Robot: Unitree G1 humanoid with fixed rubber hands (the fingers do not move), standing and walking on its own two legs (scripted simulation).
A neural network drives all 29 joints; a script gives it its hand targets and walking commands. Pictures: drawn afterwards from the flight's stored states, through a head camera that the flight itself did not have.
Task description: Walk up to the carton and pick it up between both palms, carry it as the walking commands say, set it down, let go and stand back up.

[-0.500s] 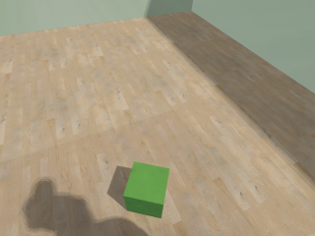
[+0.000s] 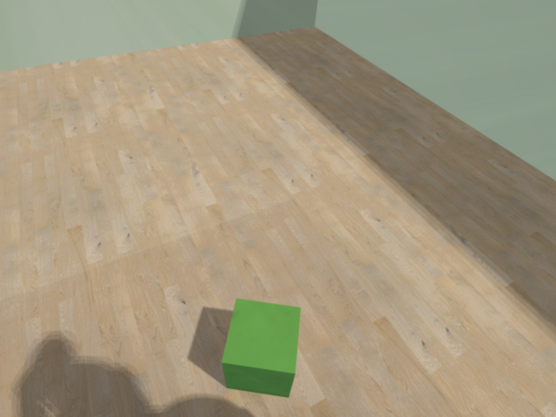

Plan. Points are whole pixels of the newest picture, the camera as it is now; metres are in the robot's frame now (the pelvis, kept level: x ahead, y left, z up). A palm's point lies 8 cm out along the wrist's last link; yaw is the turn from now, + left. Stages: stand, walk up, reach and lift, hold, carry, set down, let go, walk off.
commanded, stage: walk up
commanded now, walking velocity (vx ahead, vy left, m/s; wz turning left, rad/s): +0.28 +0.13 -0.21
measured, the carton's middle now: (262, 348) +0.47 +0.01 -0.65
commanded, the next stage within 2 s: stand in 1.32 s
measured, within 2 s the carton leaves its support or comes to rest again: neither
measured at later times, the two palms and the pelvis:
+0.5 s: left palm out of the picture +0.17 +0.23 -0.13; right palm out of the picture +0.05 -0.22 -0.15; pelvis +0.06 +0.01 +0.00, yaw -3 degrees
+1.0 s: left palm out of the picture +0.07 +0.26 -0.14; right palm out of the picture +0.07 -0.20 -0.14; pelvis +0.07 +0.03 +0.01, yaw -4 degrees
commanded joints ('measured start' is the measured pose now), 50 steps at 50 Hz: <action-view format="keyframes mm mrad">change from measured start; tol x32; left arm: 1 -122 50 7 -125 8 -16 -15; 50 -16 -15 -44 102 -21 -53 29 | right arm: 1 62 -135 -23 -15 2 -9 -2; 50 -23 -25 20 104 28 3 -20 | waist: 1 -18 201 155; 50 -9 -18 61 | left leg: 1 -15 342 -395 -391 -479 119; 11 192 244 -70 2 1006 121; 14 65 204 -27 188 782 69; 17 -213 53 -91 534 -415 -26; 33 -134 198 -295 -222 -103 58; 37 -48 302 -299 -21 617 144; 41 -127 185 -239 -183 -115 101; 50 43 74 -121 -91 108 16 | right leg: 1 -249 -15 -29 317 -47 -11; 13 89 66 -110 -169 132 -48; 16 511 -368 273 -237 1064 -205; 30 29 -91 25 -401 -9 -71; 38 87 35 -62 61 -88 -16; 50 204 -67 29 -433 188 -68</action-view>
